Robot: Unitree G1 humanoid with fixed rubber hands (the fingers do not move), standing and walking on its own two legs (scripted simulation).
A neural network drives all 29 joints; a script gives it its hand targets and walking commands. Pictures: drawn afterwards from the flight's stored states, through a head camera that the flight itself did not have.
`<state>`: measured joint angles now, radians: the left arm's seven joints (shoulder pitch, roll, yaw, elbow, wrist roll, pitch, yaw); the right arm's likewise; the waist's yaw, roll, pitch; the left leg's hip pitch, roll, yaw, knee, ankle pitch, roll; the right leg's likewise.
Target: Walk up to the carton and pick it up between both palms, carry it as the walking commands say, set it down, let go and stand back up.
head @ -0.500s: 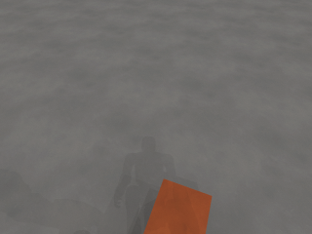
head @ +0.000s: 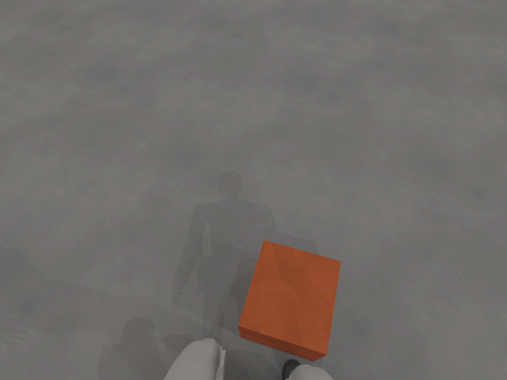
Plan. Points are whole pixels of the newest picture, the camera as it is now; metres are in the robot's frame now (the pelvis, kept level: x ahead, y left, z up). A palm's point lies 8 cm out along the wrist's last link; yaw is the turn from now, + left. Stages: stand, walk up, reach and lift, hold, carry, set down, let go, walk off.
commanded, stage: walk up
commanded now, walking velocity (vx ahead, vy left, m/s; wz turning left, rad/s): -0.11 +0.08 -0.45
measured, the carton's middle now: (288, 300) +0.38 -0.09 -0.66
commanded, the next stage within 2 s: none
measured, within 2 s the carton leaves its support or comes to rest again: neither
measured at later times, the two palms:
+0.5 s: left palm out of the picture +0.05 +0.37 -0.15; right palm out of the picture -0.08 -0.16 -0.09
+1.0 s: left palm out of the picture -0.07 +0.27 -0.13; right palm out of the picture -0.15 -0.20 -0.14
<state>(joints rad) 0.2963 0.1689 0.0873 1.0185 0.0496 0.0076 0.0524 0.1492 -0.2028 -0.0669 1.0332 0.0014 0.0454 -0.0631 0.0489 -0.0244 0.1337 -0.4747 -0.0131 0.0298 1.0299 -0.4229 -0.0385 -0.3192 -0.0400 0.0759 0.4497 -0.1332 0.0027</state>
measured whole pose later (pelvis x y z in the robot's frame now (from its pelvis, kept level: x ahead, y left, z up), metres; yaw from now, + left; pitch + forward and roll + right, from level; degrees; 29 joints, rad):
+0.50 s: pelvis -0.07 +0.11 +0.00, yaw -12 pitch +1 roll -5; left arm 0.21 0.31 0.13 0.87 0.04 0.11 -0.04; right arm 0.25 -0.20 -0.08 0.93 0.00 0.01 -0.05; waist 0.00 -0.05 0.02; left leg -0.36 0.13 0.06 0.54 -0.20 0.00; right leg -0.53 0.05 0.10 1.29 -0.31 0.09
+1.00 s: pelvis -0.11 +0.04 +0.00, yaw -10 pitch +1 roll +2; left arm 0.34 0.18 0.03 1.03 0.02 -0.01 0.01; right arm 0.32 -0.19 -0.07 1.03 -0.03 0.04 0.02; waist 0.01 0.00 -0.05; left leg -0.44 0.07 0.08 0.90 -0.32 -0.07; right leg -0.04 -0.01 -0.09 0.31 -0.30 -0.05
